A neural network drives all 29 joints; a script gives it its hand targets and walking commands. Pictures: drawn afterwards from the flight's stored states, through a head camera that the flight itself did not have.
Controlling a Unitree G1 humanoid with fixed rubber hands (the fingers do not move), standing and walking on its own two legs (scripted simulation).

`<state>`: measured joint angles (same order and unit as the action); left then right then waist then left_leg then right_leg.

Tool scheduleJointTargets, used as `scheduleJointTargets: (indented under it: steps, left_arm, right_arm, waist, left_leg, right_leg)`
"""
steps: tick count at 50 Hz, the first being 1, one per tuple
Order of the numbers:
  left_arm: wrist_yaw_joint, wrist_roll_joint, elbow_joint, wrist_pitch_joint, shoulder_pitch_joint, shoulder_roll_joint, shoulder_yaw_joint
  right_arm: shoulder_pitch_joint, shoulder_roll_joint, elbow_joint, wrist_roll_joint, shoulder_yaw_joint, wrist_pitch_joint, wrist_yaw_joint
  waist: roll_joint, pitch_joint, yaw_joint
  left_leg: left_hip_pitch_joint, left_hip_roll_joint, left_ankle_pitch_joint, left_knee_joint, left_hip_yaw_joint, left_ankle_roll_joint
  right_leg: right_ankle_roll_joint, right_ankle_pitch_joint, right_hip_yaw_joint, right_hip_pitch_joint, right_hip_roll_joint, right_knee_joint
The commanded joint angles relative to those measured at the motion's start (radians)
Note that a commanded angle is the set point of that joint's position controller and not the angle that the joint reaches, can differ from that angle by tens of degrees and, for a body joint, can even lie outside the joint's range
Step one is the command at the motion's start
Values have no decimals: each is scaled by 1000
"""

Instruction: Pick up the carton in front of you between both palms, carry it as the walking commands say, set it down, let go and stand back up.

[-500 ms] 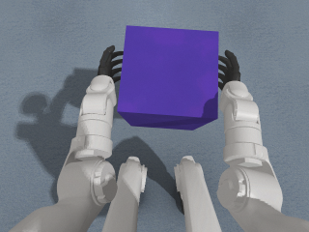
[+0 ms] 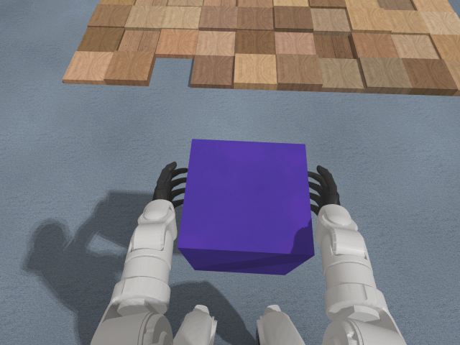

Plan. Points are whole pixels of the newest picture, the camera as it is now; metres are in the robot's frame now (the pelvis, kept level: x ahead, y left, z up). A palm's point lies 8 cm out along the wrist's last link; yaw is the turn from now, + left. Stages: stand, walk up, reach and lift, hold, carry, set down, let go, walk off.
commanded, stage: reach and lift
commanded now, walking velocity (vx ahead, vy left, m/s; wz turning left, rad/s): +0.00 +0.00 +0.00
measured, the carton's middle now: (243, 214) +0.38 -0.01 -0.10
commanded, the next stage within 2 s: hold in 1.48 s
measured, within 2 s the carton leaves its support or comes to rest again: neither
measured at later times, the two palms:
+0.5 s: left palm (134, 195) +0.33 +0.15 +0.11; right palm (360, 198) +0.33 -0.15 +0.11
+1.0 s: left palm (130, 193) +0.32 +0.15 +0.12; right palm (364, 196) +0.32 -0.15 +0.12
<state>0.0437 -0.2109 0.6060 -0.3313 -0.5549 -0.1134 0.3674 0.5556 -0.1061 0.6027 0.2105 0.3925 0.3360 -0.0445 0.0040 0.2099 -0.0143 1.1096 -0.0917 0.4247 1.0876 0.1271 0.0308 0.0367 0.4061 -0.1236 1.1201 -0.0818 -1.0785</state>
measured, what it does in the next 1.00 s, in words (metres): rises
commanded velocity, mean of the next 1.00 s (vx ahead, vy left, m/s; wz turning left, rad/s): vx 0.00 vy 0.00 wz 0.00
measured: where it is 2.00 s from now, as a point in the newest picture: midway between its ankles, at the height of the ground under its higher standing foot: outside the picture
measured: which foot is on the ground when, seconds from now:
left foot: down 0.00-1.00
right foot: down 0.00-1.00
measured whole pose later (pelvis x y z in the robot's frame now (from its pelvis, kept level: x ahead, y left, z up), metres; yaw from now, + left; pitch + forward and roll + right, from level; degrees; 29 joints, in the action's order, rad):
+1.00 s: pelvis +0.03 +0.00 +0.09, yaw +0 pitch -4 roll +0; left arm -0.02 -0.30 0.37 -0.62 -0.31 -0.16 0.29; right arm 0.32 -0.17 0.37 0.30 0.30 0.63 0.00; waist 0.00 0.00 0.00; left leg 0.15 -0.04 0.22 0.44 0.14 0.01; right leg 0.01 0.21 -0.14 0.17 -0.04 -0.44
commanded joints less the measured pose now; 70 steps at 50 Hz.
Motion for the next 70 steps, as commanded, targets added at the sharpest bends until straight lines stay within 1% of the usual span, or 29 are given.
scheduleJointTargets:
  steps: [1,9,16,21,25,29,32,36,40,45,59,64,70]
  left_arm:
    - [-240,136,16,12,-505,-1047,-579]
    - [-249,138,-36,-21,-341,-1036,-623]
    - [-261,155,-121,-98,-220,-1025,-671]
    - [-268,179,-207,-175,-165,-1017,-707]
    - [-277,162,-211,-232,-149,-993,-664]
    - [-291,132,-173,-256,-196,-982,-597]
    - [-300,137,-176,-252,-269,-1002,-597]
    - [-303,144,-191,-249,-322,-1017,-612]
    - [-301,142,-192,-252,-326,-1013,-616]
    - [-298,140,-205,-260,-303,-1003,-619]
    - [-290,166,-304,-296,-187,-985,-656]
    - [-288,175,-333,-309,-163,-980,-666]
    - [-287,182,-355,-323,-157,-975,-673]
  right_arm:
    - [495,-1054,31,-138,-592,-8,255]
    - [329,-1052,-25,-141,-643,24,257]
    - [216,-1040,-113,-162,-699,99,263]
    - [160,-1027,-197,-181,-738,176,268]
    - [145,-1009,-199,-166,-695,231,276]
    - [194,-996,-162,-138,-626,255,289]
    - [266,-1016,-168,-143,-627,251,297]
    - [321,-1032,-183,-151,-645,248,301]
    - [325,-1032,-183,-150,-649,251,299]
    - [300,-1023,-194,-147,-650,260,296]
    - [187,-1000,-296,-174,-689,295,286]
    - [165,-995,-324,-183,-700,307,285]
    - [159,-989,-345,-188,-704,320,285]
  waist:
    - [4,574,-2]
    - [-2,427,7]
    - [-11,294,12]
    - [-5,181,15]
    - [-4,44,13]
    - [-3,-46,15]
    - [-1,-25,14]
    - [-2,29,17]
    - [-4,43,18]
    - [-5,48,19]
    - [-4,58,16]
    - [-3,51,17]
    - [-2,38,17]
  left_leg:
    - [-427,-48,-279,-212,-70,-12]
    - [-644,-30,-392,-392,-47,-16]
    - [-834,-14,-471,-545,-41,-17]
    - [-936,-4,-463,-645,-42,-15]
    - [-951,-1,-359,-702,-44,-19]
    - [-930,3,-237,-719,-51,-26]
    - [-934,6,-210,-711,-55,-29]
    - [-954,5,-227,-703,-57,-30]
    - [-969,4,-233,-707,-60,-28]
    - [-989,1,-271,-717,-61,-25]
    - [-1057,-7,-435,-740,-52,-13]
    - [-1069,-7,-459,-747,-50,-12]
    - [-1075,-6,-455,-754,-50,-12]
  right_leg:
    - [-20,-283,77,-470,-53,194]
    - [-21,-393,52,-691,-34,377]
    - [-19,-465,43,-873,-18,532]
    - [-18,-452,41,-974,-11,631]
    - [-21,-350,44,-984,-10,687]
    - [-29,-223,51,-962,-6,703]
    - [-33,-194,56,-968,-4,695]
    - [-30,-213,59,-993,-4,686]
    - [-27,-219,61,-1006,-5,690]
    - [-23,-257,59,-1026,-8,700]
    - [-16,-422,51,-1091,-17,724]
    - [-15,-446,49,-1102,-17,731]
    - [-14,-443,49,-1105,-17,738]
